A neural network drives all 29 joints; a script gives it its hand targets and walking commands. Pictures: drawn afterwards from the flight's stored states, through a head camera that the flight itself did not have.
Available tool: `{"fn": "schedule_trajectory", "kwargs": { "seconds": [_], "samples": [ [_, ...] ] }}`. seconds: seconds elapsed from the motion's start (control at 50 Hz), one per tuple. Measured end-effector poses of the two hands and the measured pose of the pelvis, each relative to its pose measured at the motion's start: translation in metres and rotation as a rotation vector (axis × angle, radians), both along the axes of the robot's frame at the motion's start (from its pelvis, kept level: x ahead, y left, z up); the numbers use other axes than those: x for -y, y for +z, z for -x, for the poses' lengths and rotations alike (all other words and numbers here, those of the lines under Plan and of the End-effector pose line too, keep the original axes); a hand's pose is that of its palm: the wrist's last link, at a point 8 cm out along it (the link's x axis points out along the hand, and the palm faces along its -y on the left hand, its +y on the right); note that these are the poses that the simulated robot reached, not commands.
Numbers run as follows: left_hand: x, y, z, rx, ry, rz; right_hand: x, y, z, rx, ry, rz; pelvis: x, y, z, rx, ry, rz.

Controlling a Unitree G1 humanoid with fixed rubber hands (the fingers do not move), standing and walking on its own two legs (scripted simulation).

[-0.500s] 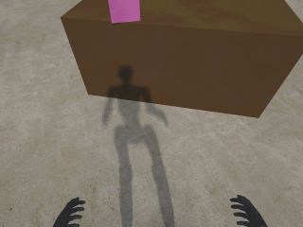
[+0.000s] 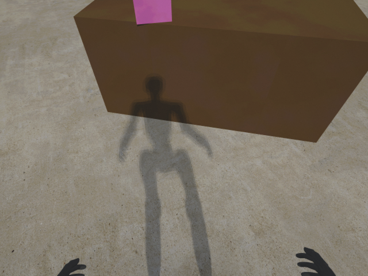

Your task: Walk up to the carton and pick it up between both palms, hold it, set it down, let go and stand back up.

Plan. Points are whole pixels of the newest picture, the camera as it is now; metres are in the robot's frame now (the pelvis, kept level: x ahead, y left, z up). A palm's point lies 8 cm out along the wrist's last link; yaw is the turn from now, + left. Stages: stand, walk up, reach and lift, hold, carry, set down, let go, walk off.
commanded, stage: stand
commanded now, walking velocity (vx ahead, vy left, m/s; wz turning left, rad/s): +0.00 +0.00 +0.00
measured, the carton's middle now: out of the picture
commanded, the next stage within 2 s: walk up in 1.78 s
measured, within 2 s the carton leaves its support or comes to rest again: neither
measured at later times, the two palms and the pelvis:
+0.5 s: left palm out of the picture +0.11 +0.29 -0.08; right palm out of the picture +0.11 -0.29 -0.08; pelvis +0.00 +0.00 +0.02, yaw +0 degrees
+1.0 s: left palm out of the picture +0.08 +0.29 -0.08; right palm out of the picture +0.09 -0.30 -0.08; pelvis +0.00 +0.00 +0.04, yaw +1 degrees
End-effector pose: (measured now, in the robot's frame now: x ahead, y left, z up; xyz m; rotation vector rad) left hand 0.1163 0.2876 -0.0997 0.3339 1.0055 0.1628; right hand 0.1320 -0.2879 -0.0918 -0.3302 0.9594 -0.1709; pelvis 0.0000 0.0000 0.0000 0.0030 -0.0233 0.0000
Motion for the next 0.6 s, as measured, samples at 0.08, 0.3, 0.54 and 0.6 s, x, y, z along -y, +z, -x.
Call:
{"fn": "schedule_trajectory", "kwargs": {
  "seconds": [0.08, 0.3, 0.54, 0.6],
  "samples": [
    [0.000, 0.002, -0.001, -0.011, 0.004, -0.002, 0.001, -0.001, 0.003, -0.019, -0.006, -0.003, 0.000, 0.003, -0.001, 0.004, 0.001, 0.000],
    [-0.003, 0.009, 0.001, -0.044, 0.020, -0.008, 0.005, 0.001, 0.015, -0.080, -0.025, -0.004, 0.001, 0.013, -0.001, 0.015, 0.006, -0.001],
    [-0.001, 0.016, 0.010, -0.088, 0.043, 0.006, 0.005, 0.008, 0.023, -0.126, -0.040, -0.010, 0.002, 0.026, -0.002, 0.024, 0.009, 0.000],
    [-0.001, 0.017, 0.012, -0.098, 0.048, 0.008, 0.006, 0.010, 0.024, -0.133, -0.043, -0.011, 0.002, 0.029, -0.002, 0.026, 0.009, -0.001]
  ]
}}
